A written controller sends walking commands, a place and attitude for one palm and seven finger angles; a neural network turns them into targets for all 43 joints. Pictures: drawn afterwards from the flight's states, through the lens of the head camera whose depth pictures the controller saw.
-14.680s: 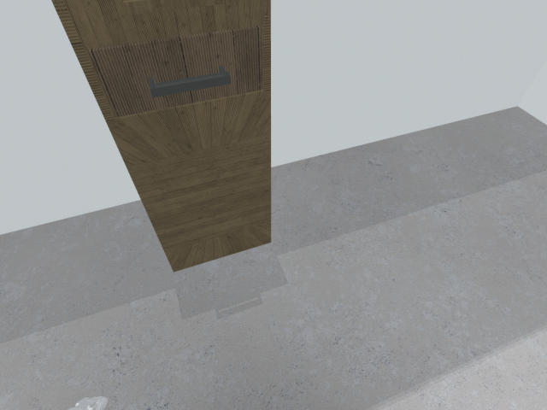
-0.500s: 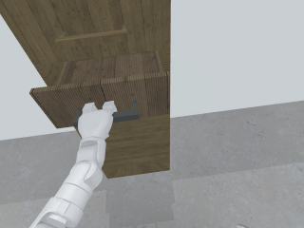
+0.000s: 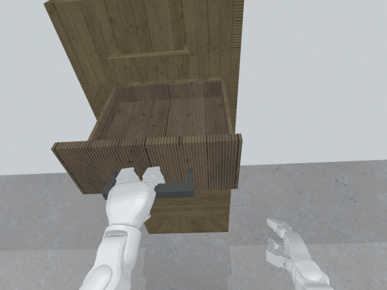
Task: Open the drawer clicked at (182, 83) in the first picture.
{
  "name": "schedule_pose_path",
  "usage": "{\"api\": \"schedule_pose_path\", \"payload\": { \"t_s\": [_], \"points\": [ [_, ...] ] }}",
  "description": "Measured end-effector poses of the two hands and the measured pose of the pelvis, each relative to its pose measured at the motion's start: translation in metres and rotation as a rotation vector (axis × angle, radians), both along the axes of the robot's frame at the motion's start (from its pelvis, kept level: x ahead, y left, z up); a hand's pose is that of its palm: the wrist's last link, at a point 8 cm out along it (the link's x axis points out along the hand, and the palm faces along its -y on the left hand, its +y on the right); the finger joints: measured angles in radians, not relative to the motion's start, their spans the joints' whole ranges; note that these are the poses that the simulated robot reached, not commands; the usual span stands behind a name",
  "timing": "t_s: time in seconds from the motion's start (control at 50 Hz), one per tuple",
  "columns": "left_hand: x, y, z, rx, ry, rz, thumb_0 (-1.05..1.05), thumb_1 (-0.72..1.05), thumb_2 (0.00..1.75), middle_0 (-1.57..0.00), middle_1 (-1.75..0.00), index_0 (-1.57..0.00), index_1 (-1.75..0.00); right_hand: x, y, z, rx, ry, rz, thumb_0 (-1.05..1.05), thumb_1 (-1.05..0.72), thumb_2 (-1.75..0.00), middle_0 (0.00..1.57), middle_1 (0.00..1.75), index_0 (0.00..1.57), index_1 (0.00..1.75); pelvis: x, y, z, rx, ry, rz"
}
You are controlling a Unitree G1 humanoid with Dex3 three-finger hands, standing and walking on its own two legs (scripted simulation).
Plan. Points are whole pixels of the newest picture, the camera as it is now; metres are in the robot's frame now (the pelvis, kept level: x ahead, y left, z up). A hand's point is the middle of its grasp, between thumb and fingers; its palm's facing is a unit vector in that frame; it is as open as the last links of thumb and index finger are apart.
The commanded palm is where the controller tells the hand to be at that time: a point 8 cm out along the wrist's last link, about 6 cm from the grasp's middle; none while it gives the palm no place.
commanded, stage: pull the drawer open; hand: left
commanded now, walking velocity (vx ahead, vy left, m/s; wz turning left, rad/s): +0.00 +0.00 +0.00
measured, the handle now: (150, 182) +0.31 +0.14 +0.08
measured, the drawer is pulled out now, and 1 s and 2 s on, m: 0.25 0.30 0.29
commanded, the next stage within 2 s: open the thumb to release the handle in 0.42 s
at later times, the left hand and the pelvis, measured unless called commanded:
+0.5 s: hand (138, 237) +0.20 +0.14 +0.06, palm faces +0.09 -0.20 -0.97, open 5.9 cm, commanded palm +0.18 +0.15 +0.10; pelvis -0.02 -0.01 +0.00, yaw -1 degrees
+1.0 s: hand (134, 232) +0.21 +0.15 +0.05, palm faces +0.09 -0.17 -0.98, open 11.8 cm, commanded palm +0.18 +0.15 +0.10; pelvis -0.04 +0.00 +0.00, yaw +0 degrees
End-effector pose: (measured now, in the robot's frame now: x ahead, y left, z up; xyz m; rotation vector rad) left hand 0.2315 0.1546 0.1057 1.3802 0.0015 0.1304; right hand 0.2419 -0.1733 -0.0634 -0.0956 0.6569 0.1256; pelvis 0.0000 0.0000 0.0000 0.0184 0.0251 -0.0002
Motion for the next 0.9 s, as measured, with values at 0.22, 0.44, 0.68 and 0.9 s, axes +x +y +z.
{"api": "schedule_pose_path", "payload": {
  "t_s": [0.22, 0.44, 0.68, 0.9],
  "points": [
    [-0.041, -0.004, 0.001, -0.032, 0.006, -0.014, 0.04, 0.72, 0.76, -0.28, -1.35, -0.41, -1.33, -0.043, -0.013, -0.022, 0.014, 0.088, -0.013, 0.01, -0.91, -0.9, 0.2, 0.3, 0.2, 0.3, -0.008, -0.004, -0.001, 0.003, -0.013, -0.017],
    [-0.056, -0.005, 0.0, -0.018, -0.006, -0.03, 0.03, 0.72, 0.77, -0.27, -1.35, -0.37, -1.29, -0.07, -0.041, -0.033, -0.028, 0.122, -0.076, 0.01, -0.91, -0.9, 0.2, 0.3, 0.2, 0.3, -0.017, -0.005, -0.002, 0.004, -0.015, -0.027],
    [-0.047, 0.003, 0.0, 0.012, -0.011, 0.021, 0.01, 0.66, 0.79, -0.35, -1.34, -0.39, -1.31, -0.055, -0.03, -0.025, -0.045, 0.079, -0.055, 0.01, -0.91, -0.9, 0.19, 0.3, 0.19, 0.3, -0.025, -0.004, -0.001, 0.005, -0.031, -0.003],
    [-0.046, 0.004, 0.0, 0.014, 0.003, 0.014, 0.01, 0.12, 0.57, -0.35, -1.27, -0.36, -1.27, -0.048, -0.009, -0.014, -0.036, 0.041, -0.003, 0.01, -0.91, -0.9, 0.2, 0.3, 0.2, 0.3, -0.033, -0.003, 0.0, 0.003, -0.046, 0.008]
  ]
}}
